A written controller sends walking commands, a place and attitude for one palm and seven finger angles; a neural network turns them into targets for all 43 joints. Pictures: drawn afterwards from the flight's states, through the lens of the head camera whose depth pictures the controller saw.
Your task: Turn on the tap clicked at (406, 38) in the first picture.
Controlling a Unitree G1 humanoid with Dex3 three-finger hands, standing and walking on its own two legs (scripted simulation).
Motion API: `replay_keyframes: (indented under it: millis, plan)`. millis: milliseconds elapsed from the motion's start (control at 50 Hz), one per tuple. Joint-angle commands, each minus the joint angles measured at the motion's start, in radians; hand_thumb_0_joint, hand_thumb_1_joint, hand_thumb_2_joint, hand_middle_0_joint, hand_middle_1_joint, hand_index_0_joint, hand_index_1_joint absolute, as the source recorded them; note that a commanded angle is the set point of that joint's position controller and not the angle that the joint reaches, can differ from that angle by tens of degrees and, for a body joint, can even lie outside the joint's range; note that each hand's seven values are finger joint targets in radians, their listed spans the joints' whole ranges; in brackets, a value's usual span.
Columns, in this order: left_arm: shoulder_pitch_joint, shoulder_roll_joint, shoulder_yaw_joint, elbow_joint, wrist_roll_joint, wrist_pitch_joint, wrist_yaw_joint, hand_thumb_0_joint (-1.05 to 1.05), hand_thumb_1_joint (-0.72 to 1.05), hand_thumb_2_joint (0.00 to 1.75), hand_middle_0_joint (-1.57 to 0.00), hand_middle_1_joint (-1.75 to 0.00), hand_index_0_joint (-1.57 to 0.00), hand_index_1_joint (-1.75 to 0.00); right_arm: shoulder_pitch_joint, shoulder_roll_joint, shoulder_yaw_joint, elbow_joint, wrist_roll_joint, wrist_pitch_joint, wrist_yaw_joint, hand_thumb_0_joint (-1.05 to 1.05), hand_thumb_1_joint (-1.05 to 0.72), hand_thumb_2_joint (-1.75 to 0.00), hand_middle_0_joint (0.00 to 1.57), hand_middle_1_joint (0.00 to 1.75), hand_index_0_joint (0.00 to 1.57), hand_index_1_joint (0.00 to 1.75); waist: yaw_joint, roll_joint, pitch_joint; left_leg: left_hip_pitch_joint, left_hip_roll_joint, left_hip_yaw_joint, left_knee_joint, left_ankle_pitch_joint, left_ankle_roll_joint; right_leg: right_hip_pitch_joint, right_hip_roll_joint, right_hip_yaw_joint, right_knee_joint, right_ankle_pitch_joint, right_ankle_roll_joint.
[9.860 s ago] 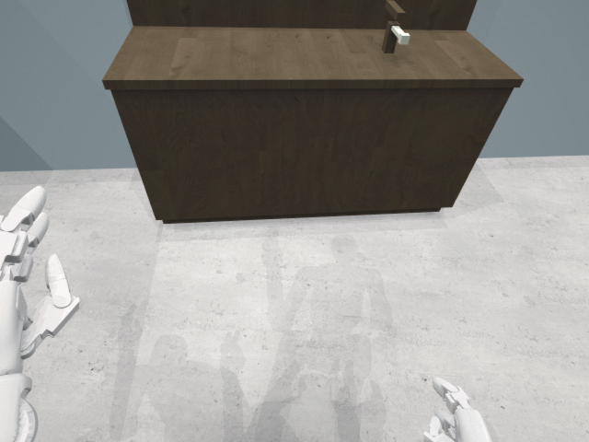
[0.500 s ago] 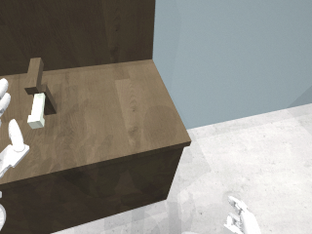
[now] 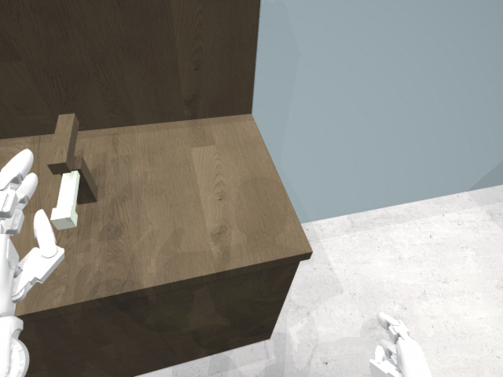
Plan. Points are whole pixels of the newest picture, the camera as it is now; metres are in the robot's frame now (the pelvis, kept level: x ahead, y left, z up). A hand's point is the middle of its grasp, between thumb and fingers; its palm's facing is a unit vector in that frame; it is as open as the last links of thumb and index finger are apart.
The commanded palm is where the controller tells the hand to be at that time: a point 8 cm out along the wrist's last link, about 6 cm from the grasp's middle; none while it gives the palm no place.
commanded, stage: come to a stop and stand still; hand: left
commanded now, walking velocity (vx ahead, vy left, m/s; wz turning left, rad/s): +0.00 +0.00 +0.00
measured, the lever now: (64, 217) +0.33 +0.34 +0.05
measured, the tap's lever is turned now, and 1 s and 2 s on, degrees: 0 0 0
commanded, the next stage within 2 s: look again from close up in 0.46 s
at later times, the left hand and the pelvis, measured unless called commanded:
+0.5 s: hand (21, 250) +0.21 +0.28 +0.16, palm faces +0.42 -0.83 -0.36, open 7.5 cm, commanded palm +0.15 +0.30 +0.18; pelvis -0.01 +0.02 +0.00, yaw +0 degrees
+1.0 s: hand (16, 222) +0.22 +0.28 +0.19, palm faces +0.42 -0.80 -0.42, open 7.5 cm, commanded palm +0.15 +0.30 +0.18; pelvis -0.01 +0.02 +0.00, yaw +2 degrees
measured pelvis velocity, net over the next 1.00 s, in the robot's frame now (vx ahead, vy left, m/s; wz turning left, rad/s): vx -0.01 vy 0.02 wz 0.04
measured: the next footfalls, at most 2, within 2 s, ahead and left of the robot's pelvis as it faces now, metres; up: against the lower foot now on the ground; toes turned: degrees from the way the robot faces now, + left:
none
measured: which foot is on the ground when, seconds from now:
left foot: down 0.00-1.00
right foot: down 0.00-1.00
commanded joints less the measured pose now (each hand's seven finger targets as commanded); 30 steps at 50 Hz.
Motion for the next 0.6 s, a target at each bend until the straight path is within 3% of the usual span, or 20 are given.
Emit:
replay_keyframes:
  millis: [0,20,40,60,80,100,120,140,180,220,260,280,300,320,340,380,420,520,580]
  plan:
    - [-0.098,0.192,0.131,-0.222,-0.001,-0.088,0.020,0.00,0.90,0.90,-0.20,-0.30,-0.20,-0.30,-0.087,-0.104,-0.045,-0.156,0.003,-0.058,0.000,0.00,-0.90,-0.90,0.20,0.30,0.20,0.30,0.002,0.162,-0.152,-0.112,0.155,-0.144,-0.120,0.244,-0.048,0.228,-0.097,0.141,-0.027,0.211,0.000]
    - [-0.075,0.188,0.129,-0.218,-0.005,-0.084,0.017,0.00,0.90,0.90,-0.20,-0.30,-0.20,-0.30,-0.089,-0.105,-0.047,-0.156,0.005,-0.058,0.001,0.00,-0.90,-0.90,0.20,0.30,0.20,0.30,0.000,0.165,-0.148,-0.103,0.150,-0.142,-0.117,0.260,-0.058,0.223,-0.097,0.136,-0.027,0.221,-0.004]
    - [-1.154,0.951,0.660,-0.399,0.186,-0.198,0.004,0.00,0.90,0.90,-0.20,-0.30,-0.20,-0.30,0.087,-0.136,-0.034,-0.137,-0.042,-0.128,0.018,0.00,-0.90,-0.90,0.20,0.30,0.20,0.30,0.008,0.116,0.051,-0.298,0.139,-0.055,0.014,0.262,-0.001,0.069,-0.064,0.151,-0.059,0.134,0.071]
    - [-0.580,0.357,0.288,0.218,0.049,-0.157,-0.055,0.00,0.90,0.90,-0.20,-0.30,-0.20,-0.30,-0.017,-0.014,-0.003,-0.093,-0.001,-0.124,0.027,0.00,-0.90,-0.90,0.20,0.30,0.20,0.30,0.006,0.076,-0.171,-0.081,0.081,-0.091,-0.003,0.247,-0.017,0.037,-0.148,0.177,-0.080,0.095,-0.037]
    - [-0.325,0.287,0.222,0.133,0.016,-0.164,-0.057,0.00,0.90,0.90,-0.20,-0.30,-0.20,-0.30,-0.002,-0.068,-0.040,-0.144,0.000,-0.128,0.030,0.00,-0.90,-0.90,0.20,0.30,0.20,0.30,0.033,0.098,-0.103,-0.049,0.104,-0.087,-0.023,0.231,-0.047,0.074,-0.129,0.279,-0.137,0.190,-0.024]
    - [-0.274,0.200,0.149,0.156,-0.006,-0.161,-0.058,0.00,0.90,0.90,-0.20,-0.30,-0.20,-0.30,0.009,-0.105,-0.046,-0.135,0.008,-0.127,0.042,0.00,-0.90,-0.90,0.20,0.30,0.20,0.30,0.007,0.144,-0.170,-0.033,0.089,-0.088,-0.063,0.200,-0.056,0.155,-0.134,0.254,-0.097,0.169,-0.035]
    - [-0.220,0.094,0.059,0.124,-0.026,-0.166,-0.074,0.00,0.90,0.90,-0.20,-0.30,-0.20,-0.30,-0.033,-0.091,-0.052,-0.133,0.026,-0.128,0.059,0.00,-0.90,-0.90,0.20,0.30,0.20,0.30,0.007,0.223,-0.203,0.010,0.105,-0.071,-0.079,0.267,-0.056,0.151,-0.107,0.189,-0.036,0.189,-0.023]
    - [-0.198,0.122,0.057,0.020,-0.023,-0.172,-0.075,0.00,0.90,0.90,-0.20,-0.30,-0.20,-0.30,-0.012,-0.123,-0.059,-0.149,0.017,-0.123,0.074,0.00,-0.90,-0.90,0.20,0.30,0.20,0.30,0.012,0.230,-0.214,-0.014,0.131,-0.101,-0.099,0.316,-0.054,0.176,-0.089,0.161,-0.012,0.182,-0.006]
    - [-0.100,0.111,0.021,-0.059,-0.022,-0.174,-0.076,0.00,0.90,0.90,-0.20,-0.30,-0.20,-0.30,-0.037,-0.115,-0.055,-0.166,0.019,-0.118,0.093,0.00,-0.90,-0.90,0.20,0.30,0.20,0.30,0.025,0.154,-0.191,-0.084,0.149,-0.113,-0.123,0.291,-0.038,0.215,-0.080,0.135,-0.003,0.154,0.013]
    - [-0.046,0.163,0.080,-0.085,-0.021,-0.164,-0.058,0.00,0.90,0.90,-0.20,-0.30,-0.20,-0.30,-0.070,-0.107,-0.050,-0.172,0.025,-0.114,0.095,0.00,-0.90,-0.90,0.20,0.30,0.20,0.30,0.027,0.060,-0.181,-0.113,0.149,-0.103,-0.141,0.216,-0.034,0.234,-0.068,0.115,0.006,0.132,0.022]
    - [-0.068,0.226,0.151,-0.093,-0.021,-0.162,-0.048,0.00,0.90,0.90,-0.20,-0.30,-0.20,-0.30,-0.071,-0.108,-0.048,-0.187,0.019,-0.106,0.079,0.00,-0.90,-0.90,0.20,0.30,0.20,0.30,0.028,-0.055,-0.160,-0.160,0.139,-0.120,-0.153,0.119,-0.038,0.238,-0.071,0.113,-0.014,0.076,0.025]
    - [-0.092,0.245,0.184,-0.100,-0.024,-0.166,-0.047,0.00,0.90,0.90,-0.20,-0.30,-0.20,-0.30,-0.075,-0.107,-0.048,-0.191,0.017,-0.106,0.069,0.00,-0.90,-0.90,0.20,0.30,0.20,0.30,0.024,-0.081,-0.145,-0.162,0.131,-0.122,-0.157,0.082,-0.039,0.223,-0.073,0.121,-0.028,0.049,0.025]
    - [-0.115,0.267,0.212,-0.102,-0.025,-0.171,-0.046,0.00,0.90,0.90,-0.20,-0.30,-0.20,-0.30,-0.083,-0.103,-0.045,-0.194,0.015,-0.106,0.058,0.00,-0.90,-0.90,0.20,0.30,0.20,0.30,0.021,-0.070,-0.131,-0.157,0.126,-0.125,-0.158,0.046,-0.035,0.198,-0.077,0.134,-0.044,0.015,0.024]
    - [-0.169,0.335,0.269,-0.146,-0.023,-0.173,-0.039,0.00,0.90,0.90,-0.20,-0.30,-0.20,-0.30,-0.095,-0.106,-0.040,-0.192,0.013,-0.100,0.049,0.00,-0.90,-0.90,0.20,0.30,0.20,0.30,0.017,-0.012,-0.113,-0.163,0.126,-0.130,-0.165,0.022,-0.034,0.183,-0.075,0.134,-0.037,-0.003,0.023]
    - [-0.188,0.279,0.226,-0.116,-0.024,-0.175,-0.045,0.00,0.90,0.90,-0.20,-0.30,-0.20,-0.30,-0.092,-0.096,-0.036,-0.192,0.011,-0.100,0.043,0.00,-0.90,-0.90,0.20,0.30,0.20,0.30,0.011,0.031,-0.093,-0.175,0.131,-0.139,-0.175,0.000,-0.029,0.170,-0.079,0.128,-0.036,-0.018,0.021]
    - [-0.241,0.262,0.200,-0.124,-0.020,-0.178,-0.051,0.00,0.90,0.90,-0.20,-0.30,-0.20,-0.30,-0.081,-0.093,-0.032,-0.190,0.012,-0.110,0.038,0.00,-0.90,-0.90,0.20,0.30,0.20,0.30,0.013,0.148,-0.086,-0.193,0.140,-0.142,-0.194,-0.035,-0.020,0.191,-0.071,0.136,-0.019,-0.002,0.019]
    - [-0.292,0.240,0.165,-0.169,-0.015,-0.186,-0.056,0.00,0.90,0.90,-0.20,-0.30,-0.20,-0.30,-0.082,-0.087,-0.028,-0.181,0.011,-0.128,0.041,0.00,-0.90,-0.90,0.20,0.30,0.20,0.30,0.011,0.189,-0.099,-0.169,0.133,-0.129,-0.179,0.002,-0.025,0.206,-0.067,0.125,-0.012,0.050,0.017]
    - [-0.214,0.127,0.059,-0.114,-0.008,-0.177,-0.057,0.00,0.90,0.90,-0.20,-0.30,-0.20,-0.30,-0.062,-0.094,-0.034,-0.148,0.011,-0.150,0.060,0.00,-0.90,-0.90,0.20,0.30,0.20,0.30,0.011,0.133,-0.117,-0.082,0.119,-0.095,-0.141,0.123,-0.050,0.182,-0.069,0.135,-0.046,0.111,0.012]
    - [-0.182,0.129,0.064,-0.061,0.000,-0.164,-0.052,0.00,0.90,0.90,-0.20,-0.30,-0.20,-0.30,-0.046,-0.113,-0.043,-0.143,0.006,-0.133,0.063,0.00,-0.90,-0.90,0.20,0.30,0.20,0.30,0.011,0.083,-0.086,-0.124,0.124,-0.111,-0.163,0.114,-0.061,0.185,-0.062,0.131,-0.053,0.087,0.014]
